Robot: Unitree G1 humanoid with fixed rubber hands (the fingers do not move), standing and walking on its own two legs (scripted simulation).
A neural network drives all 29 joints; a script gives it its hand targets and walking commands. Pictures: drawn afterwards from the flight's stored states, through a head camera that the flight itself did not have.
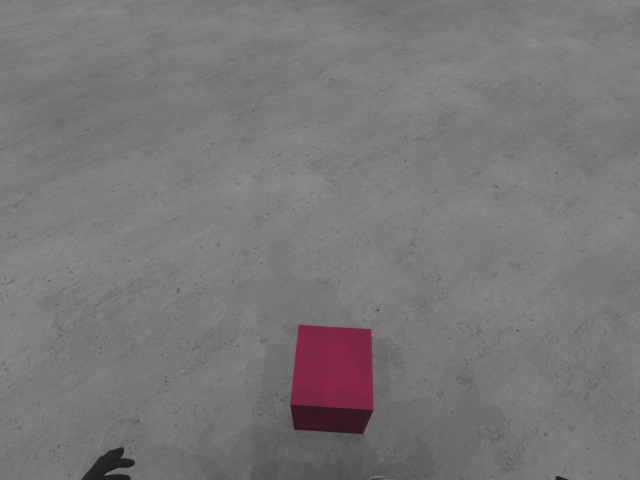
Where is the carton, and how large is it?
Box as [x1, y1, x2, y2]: [290, 325, 373, 433]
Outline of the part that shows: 298,325 290,403 294,429 362,433 373,409 370,329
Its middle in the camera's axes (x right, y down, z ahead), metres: +0.03 +0.39 +1.08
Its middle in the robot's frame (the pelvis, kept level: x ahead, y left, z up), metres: +0.46 -0.02 -0.62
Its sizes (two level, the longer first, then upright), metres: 0.210 0.200 0.250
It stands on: the floor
